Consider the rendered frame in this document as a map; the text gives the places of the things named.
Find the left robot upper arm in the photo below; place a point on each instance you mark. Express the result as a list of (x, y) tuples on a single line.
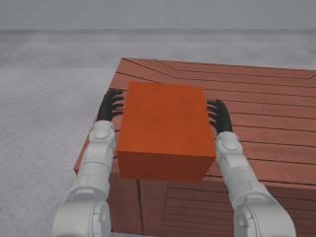
[(86, 217)]

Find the left robot forearm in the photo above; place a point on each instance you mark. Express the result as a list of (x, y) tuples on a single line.
[(92, 180)]

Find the carton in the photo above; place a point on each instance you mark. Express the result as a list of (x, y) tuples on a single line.
[(165, 134)]

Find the right robot upper arm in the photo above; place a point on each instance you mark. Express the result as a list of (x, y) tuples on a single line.
[(262, 220)]

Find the right robot forearm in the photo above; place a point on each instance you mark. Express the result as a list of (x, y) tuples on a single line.
[(241, 181)]

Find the pedestal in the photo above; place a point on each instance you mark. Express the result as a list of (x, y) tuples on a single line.
[(273, 113)]

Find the left robot hand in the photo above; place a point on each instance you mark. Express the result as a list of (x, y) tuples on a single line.
[(107, 107)]

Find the right robot hand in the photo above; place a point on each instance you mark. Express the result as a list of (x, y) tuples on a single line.
[(223, 122)]

